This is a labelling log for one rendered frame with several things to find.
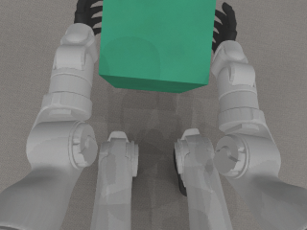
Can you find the right robot forearm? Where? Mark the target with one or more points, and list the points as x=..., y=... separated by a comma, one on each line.
x=237, y=92

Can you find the right robot upper arm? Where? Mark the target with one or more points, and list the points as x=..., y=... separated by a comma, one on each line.
x=251, y=165

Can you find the left robot forearm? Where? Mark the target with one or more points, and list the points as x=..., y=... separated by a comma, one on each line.
x=68, y=98

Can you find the robot left hand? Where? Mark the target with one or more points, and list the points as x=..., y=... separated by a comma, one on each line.
x=84, y=13

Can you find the robot left thigh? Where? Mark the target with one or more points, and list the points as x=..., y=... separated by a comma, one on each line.
x=112, y=203

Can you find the left robot upper arm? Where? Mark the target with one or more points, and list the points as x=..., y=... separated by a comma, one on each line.
x=58, y=152

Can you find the carton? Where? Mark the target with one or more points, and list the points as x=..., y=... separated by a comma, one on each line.
x=157, y=45

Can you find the robot right hand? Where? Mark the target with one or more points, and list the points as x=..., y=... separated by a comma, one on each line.
x=227, y=30

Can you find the robot right foot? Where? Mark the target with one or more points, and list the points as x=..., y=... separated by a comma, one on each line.
x=180, y=182

